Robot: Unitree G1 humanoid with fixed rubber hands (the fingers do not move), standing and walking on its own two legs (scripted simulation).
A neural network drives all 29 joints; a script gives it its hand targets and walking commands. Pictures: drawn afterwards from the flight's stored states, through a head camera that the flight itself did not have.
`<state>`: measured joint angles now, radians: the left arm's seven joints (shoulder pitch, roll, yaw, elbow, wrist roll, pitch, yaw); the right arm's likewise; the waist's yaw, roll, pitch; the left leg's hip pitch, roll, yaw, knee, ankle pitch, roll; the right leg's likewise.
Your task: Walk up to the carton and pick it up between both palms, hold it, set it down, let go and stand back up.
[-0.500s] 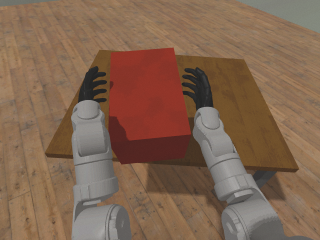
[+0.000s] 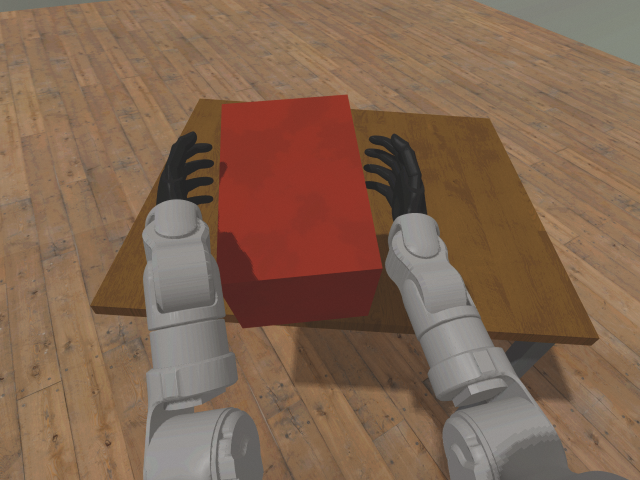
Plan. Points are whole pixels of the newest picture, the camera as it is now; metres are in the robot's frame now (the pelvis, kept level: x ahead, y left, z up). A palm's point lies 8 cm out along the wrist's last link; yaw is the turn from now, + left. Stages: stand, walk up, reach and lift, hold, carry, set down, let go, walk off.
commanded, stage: hold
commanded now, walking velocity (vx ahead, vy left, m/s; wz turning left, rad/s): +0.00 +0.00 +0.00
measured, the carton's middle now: (295, 210) +0.42 +0.01 +0.11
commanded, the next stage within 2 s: none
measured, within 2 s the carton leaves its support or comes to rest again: neither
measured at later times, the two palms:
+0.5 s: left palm (178, 203) +0.36 +0.14 +0.18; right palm (405, 204) +0.36 -0.12 +0.17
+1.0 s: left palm (177, 203) +0.36 +0.14 +0.18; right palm (405, 203) +0.36 -0.12 +0.17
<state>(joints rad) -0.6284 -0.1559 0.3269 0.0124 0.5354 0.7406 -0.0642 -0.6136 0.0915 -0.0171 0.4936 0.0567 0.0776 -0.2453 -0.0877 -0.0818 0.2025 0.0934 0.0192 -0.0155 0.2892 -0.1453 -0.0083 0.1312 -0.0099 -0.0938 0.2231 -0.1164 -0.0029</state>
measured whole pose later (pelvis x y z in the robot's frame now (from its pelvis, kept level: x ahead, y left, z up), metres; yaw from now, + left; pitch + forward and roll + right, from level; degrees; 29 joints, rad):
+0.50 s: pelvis +0.00 +0.00 +0.00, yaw +0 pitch -14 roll -1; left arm -0.62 -0.16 0.32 0.01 0.54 0.74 -0.07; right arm -0.61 0.09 -0.01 0.49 0.06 0.08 -0.25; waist -0.09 -0.08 0.20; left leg 0.09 0.02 -0.01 0.29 -0.15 -0.01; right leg 0.13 -0.01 -0.09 0.22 -0.12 0.00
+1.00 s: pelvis +0.00 +0.00 +0.00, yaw +0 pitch -14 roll -1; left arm -0.63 -0.16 0.33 0.01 0.54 0.74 -0.07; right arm -0.61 0.09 -0.02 0.49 0.06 0.08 -0.25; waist -0.09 -0.08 0.20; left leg 0.09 0.02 -0.01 0.29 -0.15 -0.01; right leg 0.13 -0.01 -0.10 0.22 -0.12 0.00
